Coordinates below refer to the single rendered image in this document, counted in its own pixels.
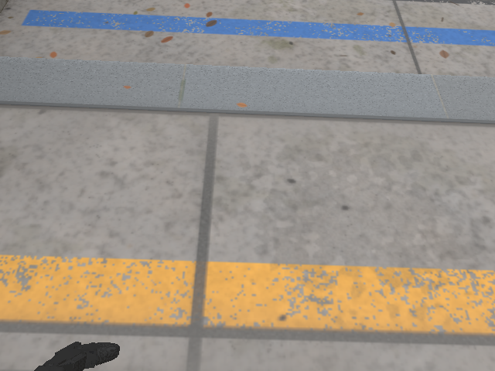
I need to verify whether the robot left hand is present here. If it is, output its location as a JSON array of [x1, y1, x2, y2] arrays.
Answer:
[[34, 342, 120, 371]]

